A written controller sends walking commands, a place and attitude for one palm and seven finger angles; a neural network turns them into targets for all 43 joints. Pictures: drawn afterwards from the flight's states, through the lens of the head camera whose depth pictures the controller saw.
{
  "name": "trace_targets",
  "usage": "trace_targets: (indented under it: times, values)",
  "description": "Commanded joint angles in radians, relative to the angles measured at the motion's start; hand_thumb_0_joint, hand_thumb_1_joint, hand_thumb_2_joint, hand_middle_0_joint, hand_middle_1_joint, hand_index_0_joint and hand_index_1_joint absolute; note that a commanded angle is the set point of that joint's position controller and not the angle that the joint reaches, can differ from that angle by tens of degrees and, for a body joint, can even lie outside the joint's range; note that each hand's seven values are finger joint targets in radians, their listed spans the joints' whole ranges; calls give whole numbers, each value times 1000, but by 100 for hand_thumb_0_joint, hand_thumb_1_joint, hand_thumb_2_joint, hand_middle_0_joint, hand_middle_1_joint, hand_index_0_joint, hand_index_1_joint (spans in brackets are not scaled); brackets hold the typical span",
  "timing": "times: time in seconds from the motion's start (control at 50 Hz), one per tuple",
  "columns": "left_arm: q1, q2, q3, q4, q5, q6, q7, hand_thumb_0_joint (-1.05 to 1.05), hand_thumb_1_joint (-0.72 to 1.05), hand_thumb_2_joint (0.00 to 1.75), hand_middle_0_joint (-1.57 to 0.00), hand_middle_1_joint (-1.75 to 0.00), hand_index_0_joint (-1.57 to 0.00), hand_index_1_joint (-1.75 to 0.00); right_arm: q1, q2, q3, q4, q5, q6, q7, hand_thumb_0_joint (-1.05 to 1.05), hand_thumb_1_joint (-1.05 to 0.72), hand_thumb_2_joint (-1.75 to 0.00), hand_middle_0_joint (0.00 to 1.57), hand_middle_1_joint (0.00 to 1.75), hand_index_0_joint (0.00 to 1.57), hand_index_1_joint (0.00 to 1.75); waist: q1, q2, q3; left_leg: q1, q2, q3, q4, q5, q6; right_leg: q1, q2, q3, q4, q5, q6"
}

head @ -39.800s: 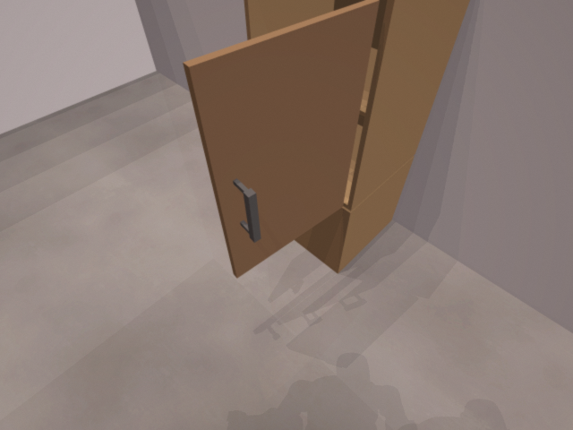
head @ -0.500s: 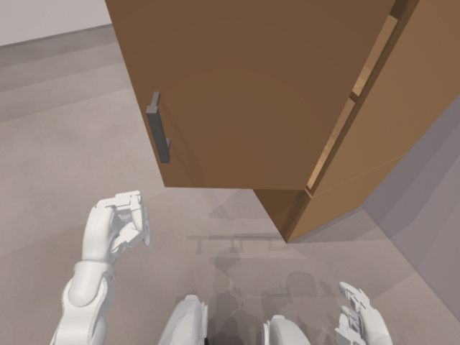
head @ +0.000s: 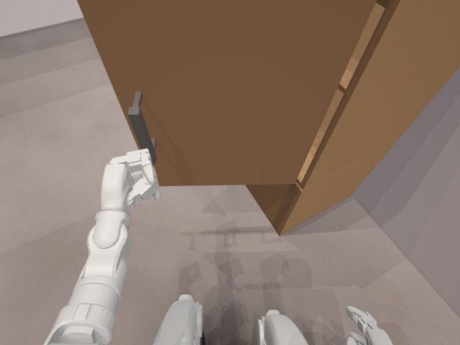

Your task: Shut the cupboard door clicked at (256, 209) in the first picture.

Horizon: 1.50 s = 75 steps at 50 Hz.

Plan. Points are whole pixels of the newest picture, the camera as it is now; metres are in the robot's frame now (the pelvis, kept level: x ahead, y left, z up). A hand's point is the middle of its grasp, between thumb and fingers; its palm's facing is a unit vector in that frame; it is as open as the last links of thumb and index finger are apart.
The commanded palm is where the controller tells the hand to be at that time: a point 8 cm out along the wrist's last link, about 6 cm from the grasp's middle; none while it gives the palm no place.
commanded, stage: bring the fist close to the handle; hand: left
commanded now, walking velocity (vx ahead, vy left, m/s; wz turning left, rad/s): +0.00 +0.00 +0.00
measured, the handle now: (145, 130) +0.50 +0.18 +0.04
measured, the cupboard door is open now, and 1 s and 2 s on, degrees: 63 60 44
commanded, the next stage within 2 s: push the door shut along its arc in 0.46 s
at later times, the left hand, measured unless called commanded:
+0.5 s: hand (153, 171) +0.41 +0.15 +0.04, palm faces +0.06 -1.00 -0.03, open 3.1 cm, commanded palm +0.38 +0.20 +0.04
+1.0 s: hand (157, 153) +0.45 +0.15 +0.04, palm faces -0.03 -1.00 -0.05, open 3.1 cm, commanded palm +0.44 +0.18 +0.04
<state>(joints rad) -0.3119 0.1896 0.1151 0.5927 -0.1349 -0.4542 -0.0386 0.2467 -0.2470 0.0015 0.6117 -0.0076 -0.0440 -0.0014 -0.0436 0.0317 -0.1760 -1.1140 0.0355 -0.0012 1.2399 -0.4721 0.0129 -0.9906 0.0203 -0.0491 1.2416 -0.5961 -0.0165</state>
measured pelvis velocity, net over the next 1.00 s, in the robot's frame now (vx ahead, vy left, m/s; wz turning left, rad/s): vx -0.01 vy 0.00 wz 0.00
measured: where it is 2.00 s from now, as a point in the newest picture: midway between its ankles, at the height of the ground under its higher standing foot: outside the picture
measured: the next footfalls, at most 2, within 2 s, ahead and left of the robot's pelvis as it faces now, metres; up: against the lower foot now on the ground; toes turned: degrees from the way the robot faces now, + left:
none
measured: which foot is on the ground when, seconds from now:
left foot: down 0.00-1.00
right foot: down 0.00-1.00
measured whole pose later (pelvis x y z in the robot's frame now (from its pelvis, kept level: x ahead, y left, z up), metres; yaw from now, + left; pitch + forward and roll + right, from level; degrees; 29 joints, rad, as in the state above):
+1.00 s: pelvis -0.01 +0.00 -0.01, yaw +0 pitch +23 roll -3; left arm -0.70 0.30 0.21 1.03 -0.12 -0.53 -0.15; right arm 0.29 -0.25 0.00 0.67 -0.01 0.00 0.01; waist -0.08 0.04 -0.17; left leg -1.22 0.04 -0.01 1.28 -0.47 0.02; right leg -1.09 0.02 -0.06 1.28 -0.60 -0.01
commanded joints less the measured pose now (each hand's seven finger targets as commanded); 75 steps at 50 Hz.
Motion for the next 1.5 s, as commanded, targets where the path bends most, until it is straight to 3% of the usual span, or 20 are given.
trace_targets:
  times: [0.0, 0.04, 0.08, 0.1, 0.24, 0.3, 0.36, 0.4, 0.42, 0.52, 0.56, 0.6, 0.62, 0.8, 0.92, 1.04, 1.14, 1.3, 1.36, 1.48]
  values:
    - [-391, 148, 74, -130, -1, -92, 17, 0, 90, 90, -130, -150, -130, -150, 51, -139, -62, -84, 2, -27, -11, 0, -90, -90, 20, 30, 20, 30, -23, 1, -382, 369, -13, -42, -132, 209, 8, 62, 8, 32, -182, 323, -6]
    - [-444, 146, 72, -89, 3, -104, 16, 0, 90, 90, -130, -150, -130, -150, 60, -138, -62, -73, 0, -24, -6, 0, -90, -90, 20, 30, 20, 30, -33, 8, -382, 368, -13, -41, -129, 199, 7, 50, 9, 33, -186, 313, -5]
    - [-383, 180, 112, -50, 2, -108, 10, 0, 90, 90, -130, -150, -130, -150, 73, -145, -65, -78, -2, -18, -2, 0, -90, -90, 20, 30, 20, 30, -11, -12, -402, 353, -15, -38, -133, 213, 9, 85, 14, 38, -184, 332, -6]
    - [-355, 149, 90, -32, 3, -105, 2, 0, 90, 90, -130, -150, -130, -150, 67, -139, -63, -86, 1, -13, 3, 0, -90, -90, 20, 30, 20, 30, -7, -3, -395, 350, -17, -29, -139, 216, 8, 91, 12, 39, -187, 343, -4]
    - [-431, 187, 122, -32, -13, -117, -16, 0, 90, 90, -130, -150, -130, -150, 78, -140, -65, -83, 6, 10, -2, 0, -90, -90, 20, 30, 20, 30, -28, -55, -361, 293, -18, -16, -137, 176, 17, 121, 8, 60, -211, 327, 7]
    - [-441, 190, 123, -72, -14, -150, -20, 0, 90, 90, -130, -150, -130, -150, 79, -139, -67, -75, 4, 3, -3, 0, -90, -90, 20, 30, 20, 30, -16, 10, -406, 341, -18, -18, -133, 208, 14, 112, 8, 58, -196, 355, 1]
    - [-448, 171, 99, -26, -12, -154, -32, 0, 90, 90, -130, -150, -130, -150, 78, -140, -68, -62, 5, 2, -4, 0, -90, -90, 20, 30, 20, 30, -38, -28, -362, 312, -18, -16, -131, 169, 17, 91, 8, 61, -210, 315, 6]
    - [-452, 204, 125, -15, -8, -153, -36, 0, 90, 90, -130, -150, -130, -150, 84, -145, -69, -57, 5, 2, -8, 0, -90, -90, 20, 30, 20, 30, -24, -6, -379, 328, -16, -22, -133, 179, 14, 84, 9, 57, -198, 318, 2]
    - [-452, 161, 89, -32, -11, -151, -41, 0, 90, 90, -130, -150, -130, -150, 80, -142, -71, -61, 5, 1, -6, 0, -90, -90, 20, 30, 20, 30, -32, 14, -393, 354, -16, -22, -134, 195, 14, 74, 9, 51, -196, 332, 1]
    - [-452, 187, 119, -3, -18, -135, -42, 0, 90, 90, -130, -150, -130, -150, 82, -146, -70, -61, 8, 5, -8, 0, -90, -90, 20, 30, 20, 30, -23, -8, -384, 345, -14, -28, -138, 189, 12, 74, 11, 45, -197, 318, 0]
    - [-485, 175, 102, -1, -14, -136, -43, 0, 90, 90, -130, -150, -130, -150, 79, -145, -68, -61, 7, 4, -7, 0, -90, -90, 20, 30, 20, 30, -34, -6, -377, 341, -16, -29, -135, 183, 14, 69, 11, 46, -197, 315, 1]
    - [-542, 221, 123, 20, 1, -143, -46, 0, 90, 90, -130, -150, -130, -150, 85, -152, -67, -51, 6, 6, -11, 0, -90, -90, 20, 30, 20, 30, -46, 3, -375, 348, -11, -37, -126, 189, 15, 39, 11, 43, -185, 316, -1]
    - [-590, 197, 96, 14, 5, -149, -51, 0, 90, 90, -130, -150, -130, -150, 86, -149, -68, -49, 4, 5, -11, 0, -90, -90, 20, 30, 20, 30, -57, 20, -382, 362, -12, -40, -123, 186, 14, 25, 10, 41, -182, 309, 0]
    - [-732, 250, 128, 167, 6, -128, -99, 0, 90, 90, -130, -150, -130, -150, 118, -165, -66, -30, 5, 14, -8, 0, -90, -90, 20, 30, 20, 30, -71, 51, -431, 403, -4, -69, -103, 222, 9, -43, 16, 27, -155, 299, -10]
    - [-853, 205, 65, 231, 16, -127, -133, 0, 90, 90, -130, -150, -130, -150, 143, -167, -69, -17, 8, 22, -4, 0, -90, -90, 20, 30, 20, 30, -114, 35, -400, 399, -1, -87, -98, 181, 14, -107, 19, 22, -162, 246, -10]
    - [-977, 256, 79, 269, 18, -120, -163, 0, 90, 90, -130, -150, -130, -150, 174, -183, -70, 6, 6, 19, -6, 0, -90, -90, 20, 30, 20, 30, -142, 57, -453, 397, -1, -96, -76, 170, 21, -132, 20, 27, -154, 226, -14]
    - [-1080, 288, 78, 333, 18, -98, -190, 0, 90, 90, -130, -150, -130, -150, 193, -191, -62, 19, 8, 12, -5, 0, -90, -90, 20, 30, 20, 30, -170, 79, -419, 352, -1, -106, -66, 109, 24, -180, 24, 27, -150, 175, -17]
    - [-1168, 356, 107, 362, 30, -70, -223, 0, 90, 90, -130, -150, -130, -150, 230, -206, -58, 21, 4, 0, 5, 0, -90, -90, 20, 30, 20, 30, -180, 149, -499, 370, 5, -118, -36, 144, 24, -218, 30, 23, -121, 179, -26]
    - [-1210, 393, 124, 399, 34, -45, -233, 0, 90, 90, -130, -150, -130, -150, 241, -210, -52, 26, 7, 1, 5, 0, -90, -90, 20, 30, 20, 30, -200, 113, -461, 308, 8, -115, -24, 113, 30, -217, 34, 28, -124, 159, -22]
    - [-1312, 420, 114, 424, 59, -21, -248, 0, 90, 90, -130, -150, -130, -150, 270, -215, -44, 32, 2, -9, 7, 0, -90, -90, 20, 30, 20, 30, -229, 176, -482, 320, 14, -130, 3, 134, 31, -284, 39, 20, -95, 164, -28]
